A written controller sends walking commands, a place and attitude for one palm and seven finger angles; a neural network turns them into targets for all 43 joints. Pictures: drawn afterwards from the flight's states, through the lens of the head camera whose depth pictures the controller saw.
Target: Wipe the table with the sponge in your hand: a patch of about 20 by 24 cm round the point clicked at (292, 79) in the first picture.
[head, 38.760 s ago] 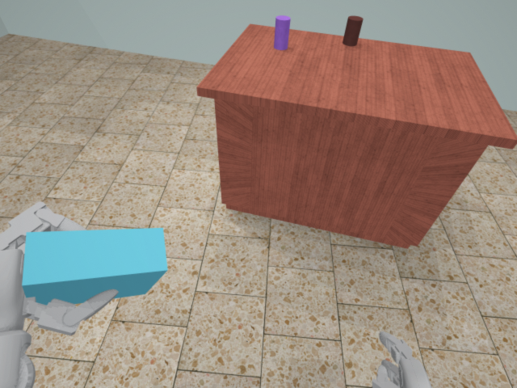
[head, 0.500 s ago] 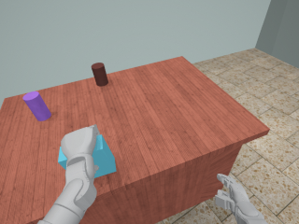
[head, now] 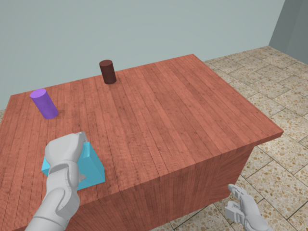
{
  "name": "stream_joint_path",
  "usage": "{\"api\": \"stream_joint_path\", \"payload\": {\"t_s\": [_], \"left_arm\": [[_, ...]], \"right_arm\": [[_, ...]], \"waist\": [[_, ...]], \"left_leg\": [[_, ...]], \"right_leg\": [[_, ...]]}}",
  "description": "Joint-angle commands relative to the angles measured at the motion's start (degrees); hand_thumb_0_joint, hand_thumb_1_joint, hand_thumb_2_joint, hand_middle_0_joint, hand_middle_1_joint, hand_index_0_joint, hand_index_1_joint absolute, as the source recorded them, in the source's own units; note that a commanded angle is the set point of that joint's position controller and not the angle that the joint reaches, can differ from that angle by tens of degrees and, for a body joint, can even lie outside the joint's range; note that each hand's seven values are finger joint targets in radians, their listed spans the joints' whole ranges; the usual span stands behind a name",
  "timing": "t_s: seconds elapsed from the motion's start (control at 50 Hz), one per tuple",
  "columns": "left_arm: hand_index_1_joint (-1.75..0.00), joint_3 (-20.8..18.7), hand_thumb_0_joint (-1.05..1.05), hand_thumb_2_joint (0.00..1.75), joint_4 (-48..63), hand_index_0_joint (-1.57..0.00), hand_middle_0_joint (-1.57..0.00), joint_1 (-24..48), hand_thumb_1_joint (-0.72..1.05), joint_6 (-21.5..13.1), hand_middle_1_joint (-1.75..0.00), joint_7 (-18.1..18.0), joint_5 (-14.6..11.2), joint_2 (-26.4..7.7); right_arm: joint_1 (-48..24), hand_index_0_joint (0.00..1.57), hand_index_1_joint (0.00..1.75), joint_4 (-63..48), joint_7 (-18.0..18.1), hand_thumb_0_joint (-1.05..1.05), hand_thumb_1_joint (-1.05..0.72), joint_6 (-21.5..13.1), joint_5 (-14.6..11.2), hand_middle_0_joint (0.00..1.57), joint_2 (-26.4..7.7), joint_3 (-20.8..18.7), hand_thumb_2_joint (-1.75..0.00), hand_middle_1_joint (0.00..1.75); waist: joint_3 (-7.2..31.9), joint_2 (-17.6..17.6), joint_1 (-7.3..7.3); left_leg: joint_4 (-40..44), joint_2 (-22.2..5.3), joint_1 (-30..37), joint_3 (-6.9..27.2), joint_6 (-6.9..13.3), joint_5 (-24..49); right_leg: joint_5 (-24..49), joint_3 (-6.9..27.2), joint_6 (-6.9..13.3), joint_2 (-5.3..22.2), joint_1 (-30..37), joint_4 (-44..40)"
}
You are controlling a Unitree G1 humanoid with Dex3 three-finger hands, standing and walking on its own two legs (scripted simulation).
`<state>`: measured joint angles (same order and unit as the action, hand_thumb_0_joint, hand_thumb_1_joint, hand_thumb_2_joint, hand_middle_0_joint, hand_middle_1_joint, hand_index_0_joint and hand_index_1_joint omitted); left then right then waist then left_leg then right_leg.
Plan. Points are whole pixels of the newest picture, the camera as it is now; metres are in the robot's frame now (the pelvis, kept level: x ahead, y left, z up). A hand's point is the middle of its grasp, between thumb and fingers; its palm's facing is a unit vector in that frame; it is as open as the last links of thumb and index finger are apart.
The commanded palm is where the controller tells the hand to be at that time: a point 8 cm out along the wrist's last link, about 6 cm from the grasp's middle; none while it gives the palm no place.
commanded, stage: wipe forward along the middle lane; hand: left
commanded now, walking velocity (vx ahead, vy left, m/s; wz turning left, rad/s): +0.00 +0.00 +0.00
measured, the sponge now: (80, 173) +0.26 +0.26 +0.00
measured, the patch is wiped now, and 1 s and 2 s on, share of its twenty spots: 0.95 0.95 0.95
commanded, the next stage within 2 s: slide back across to the first lane in 1.64 s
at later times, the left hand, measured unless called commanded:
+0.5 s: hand (75, 150) +0.30 +0.28 +0.05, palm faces -0.06 -0.07 -1.00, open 9.6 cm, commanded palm +0.28 +0.28 +0.08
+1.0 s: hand (75, 138) +0.35 +0.30 +0.05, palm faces -0.10 -0.02 -0.99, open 9.6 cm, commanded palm +0.33 +0.30 +0.08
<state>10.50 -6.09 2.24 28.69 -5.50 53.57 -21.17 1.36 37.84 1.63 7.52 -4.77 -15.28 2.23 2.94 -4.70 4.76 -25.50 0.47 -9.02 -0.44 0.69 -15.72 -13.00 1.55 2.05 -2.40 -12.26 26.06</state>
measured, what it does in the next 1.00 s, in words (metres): stands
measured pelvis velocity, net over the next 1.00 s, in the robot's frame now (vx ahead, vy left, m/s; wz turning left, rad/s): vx -0.02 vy -0.01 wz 0.03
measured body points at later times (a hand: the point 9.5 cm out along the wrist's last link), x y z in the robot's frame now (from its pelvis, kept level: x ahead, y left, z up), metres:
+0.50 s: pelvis -0.01 +0.00 +0.00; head -0.01 -0.03 +0.45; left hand +0.30 +0.28 +0.10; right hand +0.21 -0.22 -0.10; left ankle -0.02 +0.11 -0.74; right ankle +0.01 -0.10 -0.74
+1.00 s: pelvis -0.02 -0.01 -0.01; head +0.01 -0.04 +0.44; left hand +0.35 +0.29 +0.10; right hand +0.13 -0.27 -0.13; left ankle -0.02 +0.11 -0.74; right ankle +0.01 -0.10 -0.74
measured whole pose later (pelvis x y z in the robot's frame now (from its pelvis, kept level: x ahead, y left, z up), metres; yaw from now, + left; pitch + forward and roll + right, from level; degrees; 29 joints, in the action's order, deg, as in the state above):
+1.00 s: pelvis -0.02 -0.01 -0.01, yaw +1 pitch +7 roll +0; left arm 3.7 -42.8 29.6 13.7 -7.0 56.6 -26.7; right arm 10.0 40.7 4.6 6.3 -5.2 -16.8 0.2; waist 5.3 -3.7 1.1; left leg -31.3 0.2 -23.2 1.3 0.2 -15.5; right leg -12.3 -0.4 2.6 -2.7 -25.2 30.1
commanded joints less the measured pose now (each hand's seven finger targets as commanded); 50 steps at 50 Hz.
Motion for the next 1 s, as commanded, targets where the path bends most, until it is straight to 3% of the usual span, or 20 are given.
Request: {"api": "stream_joint_path", "payload": {"t_s": [0.0, 0.02, 0.04, 0.18, 0.22, 0.28, 0.32, 0.38, 0.42, 0.48, 0.52, 0.56, 0.62, 0.68, 0.72, 0.8, 0.82, 0.88, 0.92, 0.98], "left_arm": [[-1.60, -6.7, 0.00, 1.30, 6.0, -1.20, -1.20, 7.1, 0.10, -0.7, -1.60, -0.9, 1.1, -9.7], [-1.60, -7.9, 0.00, 1.30, 7.1, -1.20, -1.20, 8.3, 0.10, -1.1, -1.60, -1.0, 1.1, -11.1], [-1.60, -5.7, 0.00, 1.30, 6.5, -1.20, -1.20, 10.2, 0.10, -1.1, -1.60, -1.1, 1.2, -9.0], [-1.60, -5.1, 0.00, 1.30, -1.6, -1.20, -1.20, 17.4, 0.10, -1.5, -1.60, -1.9, 2.9, -9.0], [-1.60, -7.2, 0.00, 1.30, -3.5, -1.20, -1.20, 20.3, 0.10, -2.1, -1.60, -1.9, 3.1, -11.7], [-1.60, -4.3, 0.00, 1.30, -7.3, -1.20, -1.20, 20.4, 0.10, -2.6, -1.60, -1.6, 3.2, -8.2], [-1.60, -5.4, 0.00, 1.30, -8.5, -1.20, -1.20, 21.4, 0.10, -3.0, -1.60, -1.5, 3.3, -9.3], [-1.60, -2.7, 0.00, 1.30, -11.4, -1.20, -1.20, 25.8, 0.10, -3.5, -1.60, -1.2, 3.6, -7.5], [-1.60, -7.1, 0.00, 1.30, -13.4, -1.20, -1.20, 26.8, 0.10, -4.3, -1.60, -1.4, 3.9, -12.4], [-1.60, -5.1, 0.00, 1.30, -17.3, -1.20, -1.20, 29.6, 0.10, -5.7, -1.60, -1.2, 3.9, -10.7], [-1.60, -7.1, 0.00, 1.30, -19.4, -1.20, -1.20, 31.3, 0.10, -6.8, -1.60, -1.2, 4.5, -13.3], [-1.60, -5.6, 0.00, 1.30, -21.3, -1.20, -1.20, 33.2, 0.10, -7.7, -1.60, -1.2, 4.8, -12.1], [-1.60, -8.4, 0.00, 1.30, -22.6, -1.20, -1.20, 34.3, 0.10, -9.0, -1.60, -1.6, 4.8, -15.1], [-1.60, -6.8, 0.00, 1.30, -25.2, -1.20, -1.20, 36.1, 0.10, -10.1, -1.60, -2.0, 4.2, -13.8], [-1.60, -9.2, 0.00, 1.30, -26.5, -1.20, -1.20, 38.3, 0.10, -11.0, -1.60, -2.4, 4.4, -16.7], [-1.60, -8.6, 0.00, 1.30, -29.5, -1.20, -1.20, 37.4, 0.10, -12.3, -1.60, -3.1, 4.8, -15.9], [-1.60, -10.8, 0.00, 1.30, -29.0, -1.20, -1.20, 37.9, 0.10, -12.9, -1.60, -3.4, 4.6, -18.3], [-1.60, -8.3, 0.00, 1.30, -31.3, -1.20, -1.20, 41.1, 0.10, -13.5, -1.60, -3.9, 4.9, -16.6], [-1.60, -12.0, 0.00, 1.30, -32.9, -1.20, -1.20, 42.8, 0.10, -14.0, -1.60, -4.3, 5.0, -21.4], [-1.60, -9.8, 0.00, 1.30, -36.6, -1.20, -1.20, 46.4, 0.10, -14.7, -1.60, -4.6, 5.8, -20.4]], "right_arm": [[-12.6, 0.20, 0.30, -10.4, 0.6, 0.00, -0.90, -3.8, 0.3, 0.20, -5.7, -2.2, -0.90, 0.30], [-12.4, 0.20, 0.30, -10.2, 0.7, 0.00, -0.90, -3.9, 0.4, 0.20, -6.1, -2.4, -0.90, 0.30], [-12.0, 0.20, 0.30, -10.3, 0.8, 0.00, -0.90, -3.9, 0.4, 0.20, -5.8, -2.3, -0.90, 0.30], [-10.2, 0.20, 0.30, -8.5, 1.8, 0.00, -0.90, -4.1, 0.2, 0.20, -6.1, -2.3, -0.90, 0.30], [-9.7, 0.20, 0.30, -7.6, 2.1, 0.00, -0.90, -4.1, 0.3, 0.20, -6.6, -2.4, -0.90, 0.30], [-8.9, 0.20, 0.30, -7.9, 2.2, 0.00, -0.90, -4.2, 0.1, 0.20, -6.2, -2.4, -0.90, 0.30], [-8.5, 0.20, 0.30, -7.8, 2.3, 0.00, -0.90, -4.2, 0.2, 0.20, -6.7, -2.6, -0.90, 0.30], [-7.4, 0.20, 0.30, -7.8, 2.5, 0.00, -0.90, -3.9, 0.1, 0.20, -6.6, -2.4, -0.90, 0.30], [-6.8, 0.20, 0.30, -7.4, 2.8, 0.00, -0.90, -3.8, 0.3, 0.20, -7.2, -2.6, -0.90, 0.30], [-5.1, 0.20, 0.30, -7.2, 3.2, 0.00, -0.90, -3.9, 0.1, 0.20, -7.0, -2.5, -0.90, 0.30], [-4.5, 0.20, 0.30, -6.7, 3.3, 0.00, -0.90, -3.8, 0.2, 0.20, -7.5, -2.5, -0.90, 0.30], [-3.2, 0.20, 0.30, -6.9, 3.4, 0.00, -0.90, -3.9, 0.1, 0.20, -7.2, -2.8, -0.90, 0.30], [-2.6, 0.20, 0.30, -6.8, 3.5, 0.00, -0.90, -3.9, 0.1, 0.20, -7.6, -3.0, -0.90, 0.30], [-1.2, 0.20, 0.30, -6.8, 3.7, 0.00, -0.90, -3.9, -0.1, 0.20, -7.5, -3.2, -0.90, 0.30], [-0.6, 0.20, 0.30, -6.2, 3.8, 0.00, -0.90, -3.9, -0.1, 0.20, -7.9, -3.4, -0.90, 0.30], [1.3, 0.20, 0.30, -6.1, 3.5, 0.00, -0.90, -3.8, 0.0, 0.20, -8.1, -3.9, -0.90, 0.30], [1.4, 0.20, 0.30, -5.9, 3.5, 0.00, -0.90, -3.8, 0.0, 0.20, -8.3, -4.0, -0.90, 0.30], [2.5, 0.20, 0.30, -5.6, 3.5, 0.00, -0.90, -3.8, -0.1, 0.20, -8.2, -4.0, -0.90, 0.30], [2.9, 0.20, 0.30, -5.1, 3.6, 0.00, -0.90, -3.8, -0.1, 0.20, -8.7, -4.0, -0.90, 0.30], [4.3, 0.20, 0.30, -4.5, 3.7, 0.00, -0.90, -3.8, -0.2, 0.20, -8.6, -3.9, -0.90, 0.30]], "waist": [[9.0, 6.5, 1.50], [9.2, 5.4, 1.34], [8.5, 5.4, 0.75], [7.8, 7.0, 0.02], [8.3, 7.5, -0.17], [8.8, 8.5, -0.52], [9.8, 7.9, -0.47], [9.3, 8.1, -1.56], [10.0, 7.9, -0.99], [9.0, 9.9, -2.10], [8.5, 9.0, -1.96], [8.6, 9.4, -2.58], [11.3, 7.6, -1.99], [11.1, 8.8, -3.02], [11.9, 8.9, -2.97], [12.7, 9.6, -3.50], [14.0, 9.4, -3.02], [11.8, 8.9, -4.57], [11.9, 9.0, -4.21], [10.9, 9.4, -5.47]], "left_leg": [[2.5, 1.7, -2.0, 2.8, 1.6, 12.2], [2.6, 1.6, -1.6, 3.1, 1.5, 12.2], [2.7, 1.5, -2.1, 2.9, 1.6, 11.8], [2.6, 1.4, -3.0, 2.8, 1.3, 10.3], [2.5, 1.5, -3.1, 2.9, 1.3, 9.9], [1.7, 1.6, -4.0, 2.6, 1.2, 10.3], [1.6, 1.6, -4.3, 2.7, 1.2, 9.9], [1.1, 1.6, -5.3, 2.5, 1.3, 8.6], [0.9, 1.7, -6.0, 2.6, 1.3, 7.9], [0.3, 1.8, -7.9, 2.1, 1.5, 6.3], [0.5, 1.8, -8.9, 2.3, 1.4, 5.1], [-0.2, 1.8, -9.5, 1.9, 1.6, 4.2], [-0.4, 1.9, -10.3, 1.9, 1.6, 4.2], [-1.1, 1.8, -11.6, 1.5, 1.7, 3.3], [-1.1, 1.7, -12.2, 1.7, 1.8, 3.0], [-2.2, 1.7, -13.7, 1.1, 1.9, 3.5], [-2.0, 1.7, -14.0, 1.3, 1.9, 3.9], [-2.3, 1.5, -14.9, 0.9, 2.1, 2.1], [-2.0, 1.5, -15.8, 1.2, 2.1, 1.4], [-2.4, 1.4, -17.0, 0.9, 2.2, 0.1]], "right_leg": [[11.3, 3.6, 2.3, 0.3, 6.8, -3.4], [11.0, 4.2, 2.6, 0.1, 6.3, -3.5], [10.7, 3.2, 2.4, 0.2, 5.7, -3.5], [8.1, 2.0, 2.5, -0.1, 2.6, -3.6], [8.2, 2.9, 2.7, -0.2, 2.4, -3.7], [9.7, 1.8, 2.4, 0.0, 2.1, -3.1], [9.4, 2.5, 2.6, 0.0, 1.8, -3.0], [8.2, 1.4, 2.2, 0.2, 0.2, -2.8], [7.8, 2.5, 2.4, 0.2, 0.4, -2.9], [6.7, 1.8, 1.8, 0.4, -0.7, -2.7], [4.7, 2.4, 2.1, 0.3, -1.9, -2.8], [3.6, 1.7, 1.7, 0.6, -2.6, -2.8], [4.0, 2.6, 1.9, 0.6, -1.7, -2.5], [3.3, 1.7, 1.2, 1.0, -2.3, -2.5], [2.9, 2.5, 1.3, 0.8, -2.4, -2.5], [5.3, 2.4, 0.9, 1.2, -2.0, -1.9], [6.2, 3.1, 1.1, 1.1, -0.9, -1.7], [3.4, 2.0, 0.7, 1.3, -3.6, -2.0], [2.1, 2.8, 0.8, 1.2, -3.3, -2.2], [-0.1, 1.8, 0.4, 1.4, -5.1, -2.2]]}}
